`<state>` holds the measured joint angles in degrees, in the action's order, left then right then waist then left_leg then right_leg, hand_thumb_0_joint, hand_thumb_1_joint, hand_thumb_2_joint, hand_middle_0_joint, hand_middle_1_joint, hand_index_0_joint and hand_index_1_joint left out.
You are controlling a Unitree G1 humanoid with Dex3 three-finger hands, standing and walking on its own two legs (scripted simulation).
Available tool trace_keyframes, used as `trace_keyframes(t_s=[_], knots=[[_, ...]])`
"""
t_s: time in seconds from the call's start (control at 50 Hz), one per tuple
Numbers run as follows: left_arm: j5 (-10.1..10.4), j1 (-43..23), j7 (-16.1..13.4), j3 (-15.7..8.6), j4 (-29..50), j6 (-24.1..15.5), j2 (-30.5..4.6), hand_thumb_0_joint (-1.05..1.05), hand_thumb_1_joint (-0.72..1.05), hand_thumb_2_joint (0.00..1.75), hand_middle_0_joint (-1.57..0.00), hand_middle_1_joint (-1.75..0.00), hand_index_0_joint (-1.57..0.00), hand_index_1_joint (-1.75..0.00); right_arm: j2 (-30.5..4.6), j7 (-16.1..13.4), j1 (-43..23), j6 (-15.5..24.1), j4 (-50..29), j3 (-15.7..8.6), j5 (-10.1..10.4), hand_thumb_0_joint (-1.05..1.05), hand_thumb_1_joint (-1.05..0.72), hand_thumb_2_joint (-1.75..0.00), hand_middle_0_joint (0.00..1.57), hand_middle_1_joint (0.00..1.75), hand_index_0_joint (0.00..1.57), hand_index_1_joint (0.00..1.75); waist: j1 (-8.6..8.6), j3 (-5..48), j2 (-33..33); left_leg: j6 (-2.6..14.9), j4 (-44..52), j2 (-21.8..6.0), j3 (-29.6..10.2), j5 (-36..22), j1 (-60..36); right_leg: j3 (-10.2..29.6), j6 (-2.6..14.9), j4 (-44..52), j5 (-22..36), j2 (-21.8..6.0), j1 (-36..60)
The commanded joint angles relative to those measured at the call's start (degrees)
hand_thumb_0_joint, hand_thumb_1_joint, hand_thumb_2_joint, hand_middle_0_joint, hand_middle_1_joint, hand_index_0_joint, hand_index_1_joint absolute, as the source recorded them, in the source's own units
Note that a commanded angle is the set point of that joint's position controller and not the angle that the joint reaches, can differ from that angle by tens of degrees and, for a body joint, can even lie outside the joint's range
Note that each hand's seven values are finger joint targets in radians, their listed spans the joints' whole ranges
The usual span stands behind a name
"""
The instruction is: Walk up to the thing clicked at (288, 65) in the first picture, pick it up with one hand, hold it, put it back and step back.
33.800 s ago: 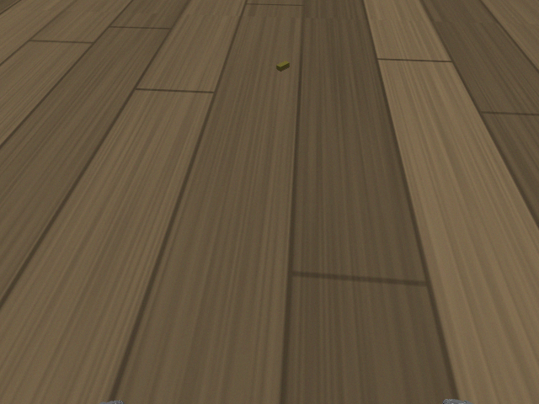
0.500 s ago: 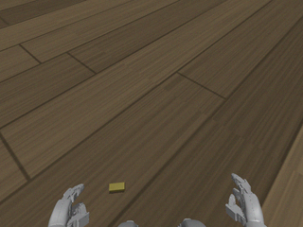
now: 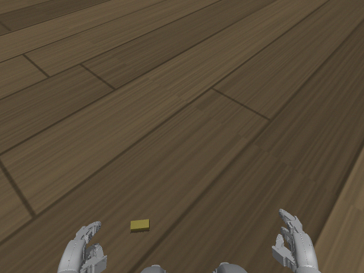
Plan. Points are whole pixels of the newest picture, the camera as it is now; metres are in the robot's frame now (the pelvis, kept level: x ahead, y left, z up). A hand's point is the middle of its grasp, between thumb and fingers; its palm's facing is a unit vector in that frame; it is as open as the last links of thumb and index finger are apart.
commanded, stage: home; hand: left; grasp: from above
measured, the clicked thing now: (140, 225) +0.44 +0.22 -0.70
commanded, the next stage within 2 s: stand in 0.08 s
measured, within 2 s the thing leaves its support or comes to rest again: neither
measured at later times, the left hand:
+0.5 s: hand out of the picture +0.10 +0.24 -0.11, palm faces +0.04 -0.94 -0.33, open 7.4 cm
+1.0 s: hand out of the picture +0.02 +0.24 -0.10, palm faces +0.05 -0.94 -0.33, open 7.4 cm
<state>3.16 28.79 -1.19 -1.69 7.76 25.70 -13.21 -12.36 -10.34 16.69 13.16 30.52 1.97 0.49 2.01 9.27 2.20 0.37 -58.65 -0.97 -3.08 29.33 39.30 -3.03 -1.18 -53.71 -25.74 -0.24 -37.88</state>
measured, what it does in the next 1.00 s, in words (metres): rises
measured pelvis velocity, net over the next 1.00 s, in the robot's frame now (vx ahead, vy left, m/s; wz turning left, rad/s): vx -0.02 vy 0.00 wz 0.01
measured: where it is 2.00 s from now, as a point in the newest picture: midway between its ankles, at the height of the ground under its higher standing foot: outside the picture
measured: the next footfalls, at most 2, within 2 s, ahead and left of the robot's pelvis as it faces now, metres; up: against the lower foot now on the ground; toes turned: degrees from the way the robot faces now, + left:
none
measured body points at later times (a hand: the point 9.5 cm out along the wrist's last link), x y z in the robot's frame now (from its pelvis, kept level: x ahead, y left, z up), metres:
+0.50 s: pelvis -0.01 +0.00 +0.03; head +0.01 +0.01 +0.48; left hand +0.09 +0.29 -0.08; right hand +0.10 -0.27 -0.08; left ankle +0.00 +0.11 -0.68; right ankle +0.01 -0.14 -0.68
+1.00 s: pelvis -0.02 +0.00 +0.06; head -0.02 +0.00 +0.51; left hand +0.02 +0.29 -0.08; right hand +0.06 -0.27 -0.08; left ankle +0.00 +0.11 -0.68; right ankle +0.01 -0.14 -0.68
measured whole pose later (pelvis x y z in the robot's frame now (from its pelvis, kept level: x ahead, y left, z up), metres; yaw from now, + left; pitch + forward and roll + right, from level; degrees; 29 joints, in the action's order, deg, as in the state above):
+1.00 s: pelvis -0.02 +0.00 +0.06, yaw +1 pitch -5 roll +0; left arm -1.8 11.2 -1.6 -2.2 -62.9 0.6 -16.1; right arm -15.8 -1.1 9.5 -0.1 62.0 -2.0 -1.7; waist -1.3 -3.6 0.5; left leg 1.0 -23.2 1.8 -1.2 11.7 6.9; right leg -1.5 -1.9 -23.2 -10.7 -2.9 -7.8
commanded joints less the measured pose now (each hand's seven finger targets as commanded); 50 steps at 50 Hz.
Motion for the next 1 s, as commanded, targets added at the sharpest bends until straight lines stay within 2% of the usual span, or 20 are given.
trace_keyframes(t_s=[0.0,0.04,0.14,0.16,0.18,0.2,0.22,0.26,0.32,0.36,0.42,0.44,0.48,0.58,0.62,0.66,0.74,0.88,0.92,0.98], knots=[[-0.2,-1.7,-0.4,-3.3,11.2,-2.9,-6.1,0.00,0.90,0.90,-0.20,-0.30,-0.20,-0.30,-7.4,-0.6,-3.7,3.5,-8.9,-3.2,-0.1,0.00,-0.90,-0.90,0.20,0.30,0.20,0.30,0.19,4.3,1.9,0.01,10.8,0.5,-0.5,-12.8,-4.2,-1.1,1.44,7.4,9.0,1.5,3.8],[-0.3,-1.6,-0.4,-3.1,10.1,-2.9,-5.9,0.00,0.90,0.90,-0.20,-0.30,-0.20,-0.30,-7.7,-0.6,-4.1,3.5,-9.0,-3.3,0.0,0.00,-0.90,-0.90,0.20,0.30,0.20,0.30,0.27,2.9,0.9,0.16,11.6,0.4,-0.9,-9.6,-3.3,-1.1,1.37,7.8,6.5,1.5,3.1],[-0.3,-2.0,-0.5,-3.3,11.4,-2.8,-5.9,0.00,0.90,0.90,-0.20,-0.30,-0.20,-0.30,-7.5,-0.6,-4.2,3.7,-9.3,-3.2,0.2,0.00,-0.90,-0.90,0.20,0.30,0.20,0.30,0.01,2.6,0.9,0.29,11.7,0.5,-0.6,-8.1,-2.8,-0.9,1.27,8.2,5.6,1.3,3.3],[-6.6,-17.5,-2.3,-3.4,-8.7,-14.7,-10.7,0.00,0.90,0.90,-0.20,-0.30,-0.20,-0.30,-13.6,2.8,-8.4,-3.0,4.9,-5.9,-7.4,0.00,-0.90,-0.90,0.20,0.30,0.20,0.30,-3.95,-10.2,-3.3,2.51,15.2,-1.1,-1.7,-17.3,-3.9,5.0,4.05,11.1,5.9,-3.2,12.8],[-7.1,-12.9,-2.0,-4.4,-19.0,-18.5,-11.1,0.00,0.90,0.90,-0.20,-0.30,-0.20,-0.30,-14.1,4.4,-7.6,-5.2,5.4,-6.5,-7.3,0.00,-0.90,-0.90,0.20,0.30,0.20,0.30,-3.58,-4.3,-4.4,3.34,15.6,-1.0,-1.0,-19.1,-8.4,7.7,5.51,11.5,6.8,-4.0,14.6],[-7.4,-12.6,-1.8,-4.3,-21.5,-20.4,-11.6,0.00,0.90,0.90,-0.20,-0.30,-0.20,-0.30,-14.1,5.4,-6.8,-6.2,5.1,-6.3,-7.4,0.00,-0.90,-0.90,0.20,0.30,0.20,0.30,-2.97,-2.5,-4.7,3.53,15.5,-1.0,-1.2,-21.0,-11.7,8.2,6.06,11.2,8.9,-4.1,14.5],[-7.5,-13.8,-1.4,-3.9,-23.2,-21.4,-11.6,0.00,0.90,0.90,-0.20,-0.30,-0.20,-0.30,-14.2,6.1,-5.8,-6.9,5.0,-6.2,-7.4,0.00,-0.90,-0.90,0.20,0.30,0.20,0.30,-2.23,-3.1,-1.6,3.42,17.2,-1.4,-2.8,-20.6,-12.2,7.3,5.44,11.1,9.7,-3.1,13.6],[-6.8,-14.3,-1.0,-3.2,-27.8,-22.9,-11.6,0.00,0.90,0.90,-0.20,-0.30,-0.20,-0.30,-12.7,8.0,-6.9,-7.3,7.0,-6.0,-4.7,0.00,-0.90,-0.90,0.20,0.30,0.20,0.30,-3.76,-0.9,0.4,3.77,19.4,-1.3,-3.4,-20.2,-16.1,6.3,4.32,11.1,12.1,-4.0,17.9],[-6.0,-15.8,-1.1,-3.7,-35.0,-23.7,-11.5,0.00,0.90,0.90,-0.20,-0.30,-0.20,-0.30,-12.2,8.8,-8.0,-8.2,9.4,-6.6,-3.4,0.00,-0.90,-0.90,0.20,0.30,0.20,0.30,-3.96,-0.2,-4.0,2.90,19.7,-0.7,-2.2,-21.6,-18.2,7.3,4.02,14.4,15.7,-4.9,19.5],[-6.0,-17.7,-1.2,-3.5,-39.1,-24.5,-11.6,0.00,0.90,0.90,-0.20,-0.30,-0.20,-0.30,-12.1,9.1,-8.7,-8.9,11.5,-6.8,-3.5,0.00,-0.90,-0.90,0.20,0.30,0.20,0.30,-3.86,-1.7,-3.4,3.12,21.3,-0.8,-2.5,-18.7,-19.4,7.4,3.47,16.8,14.0,-5.4,19.7],[-5.8,-18.9,-1.3,-3.5,-44.2,-25.6,-11.5,0.00,0.90,0.90,-0.20,-0.30,-0.20,-0.30,-12.5,9.0,-7.8,-9.6,14.0,-6.8,-3.8,0.00,-0.90,-0.90,0.20,0.30,0.20,0.30,-3.17,-3.6,-1.5,3.20,25.0,-1.7,-3.6,-19.0,-21.3,6.8,2.90,18.5,14.2,-5.1,20.9],[-5.8,-18.8,-1.3,-3.5,-45.8,-25.8,-11.5,0.00,0.90,0.90,-0.20,-0.30,-0.20,-0.30,-12.6,9.0,-8.9,-9.9,14.7,-6.9,-3.8,0.00,-0.90,-0.90,0.20,0.30,0.20,0.30,-3.67,-5.7,-1.0,3.15,26.5,-2.0,-4.3,-17.5,-20.9,6.2,2.86,19.8,12.5,-4.7,20.4],[-5.8,-18.3,-1.3,-3.4,-49.2,-26.1,-11.4,0.00,0.90,0.90,-0.20,-0.30,-0.20,-0.30,-12.5,8.9,-8.8,-10.2,16.1,-6.9,-3.6,0.00,-0.90,-0.90,0.20,0.30,0.20,0.30,-3.69,-5.9,-1.3,3.02,27.4,-2.1,-4.3,-19.5,-21.5,6.1,2.89,21.4,15.3,-5.2,23.4],[-5.2,-18.4,-1.2,-3.0,-55.7,-26.3,-11.6,0.00,0.90,0.90,-0.20,-0.30,-0.20,-0.30,-13.5,8.4,-8.0,-10.8,20.2,-6.8,-3.1,0.00,-0.90,-0.90,0.20,0.30,0.20,0.30,-3.14,-9.4,-0.4,2.22,33.6,-3.1,-5.4,-19.7,-24.3,5.9,2.61,26.0,15.2,-5.0,25.3],[-5.1,-18.2,-1.3,-3.0,-57.8,-26.2,-11.8,0.00,0.90,0.90,-0.20,-0.30,-0.20,-0.30,-14.0,8.3,-8.5,-11.0,21.5,-6.8,-3.0,0.00,-0.90,-0.90,0.20,0.30,0.20,0.30,-3.33,-9.6,0.4,2.19,35.9,-3.5,-6.0,-19.3,-25.3,5.5,2.37,27.3,15.2,-4.9,26.8],[-4.9,-18.7,-1.3,-2.9,-59.7,-26.3,-12.1,0.00,0.90,0.90,-0.20,-0.30,-0.20,-0.30,-14.2,8.2,-8.3,-11.0,22.8,-6.7,-2.7,0.00,-0.90,-0.90,0.20,0.30,0.20,0.30,-3.19,-9.5,0.1,1.85,37.2,-3.9,-5.9,-22.4,-26.5,5.4,2.21,28.1,16.9,-5.1,28.5],[-4.9,-18.4,-1.2,-2.6,-63.1,-26.3,-12.3,0.00,0.90,0.90,-0.20,-0.30,-0.20,-0.30,-14.5,8.3,-8.7,-11.4,24.8,-6.6,-2.5,0.00,-0.90,-0.90,0.20,0.30,0.20,0.30,-3.19,-11.6,-0.1,1.54,41.1,-3.9,-6.1,-14.9,-26.0,5.4,1.82,30.8,14.5,-5.3,30.3],[-5.2,-19.2,-1.2,-2.2,-66.7,-26.8,-12.8,0.00,0.90,0.90,-0.20,-0.30,-0.20,-0.30,-14.0,8.6,-9.0,-11.7,27.4,-6.4,-2.2,0.00,-0.90,-0.90,0.20,0.30,0.20,0.30,-2.77,-12.1,-2.5,1.17,41.6,-3.5,-5.0,-17.8,-29.7,5.9,1.54,34.6,13.9,-6.1,29.9],[-5.0,-19.4,-1.1,-2.2,-67.3,-26.6,-13.2,0.00,0.90,0.90,-0.20,-0.30,-0.20,-0.30,-14.5,8.7,-9.2,-12.0,28.0,-6.4,-2.2,0.00,-0.90,-0.90,0.20,0.30,0.20,0.30,-2.88,-13.1,-1.6,1.20,42.9,-3.8,-5.3,-14.0,-28.3,5.9,1.51,35.0,12.4,-5.9,30.0],[-5.1,-19.1,-1.1,-2.0,-68.2,-26.8,-13.1,0.00,0.90,0.90,-0.20,-0.30,-0.20,-0.30,-14.5,8.8,-9.9,-11.9,28.3,-6.4,-2.1,0.00,-0.90,-0.90,0.20,0.30,0.20,0.30,-2.96,-11.9,-2.0,1.24,42.4,-3.8,-4.8,-17.1,-30.3,6.1,1.50,36.0,13.5,-6.3,30.1]])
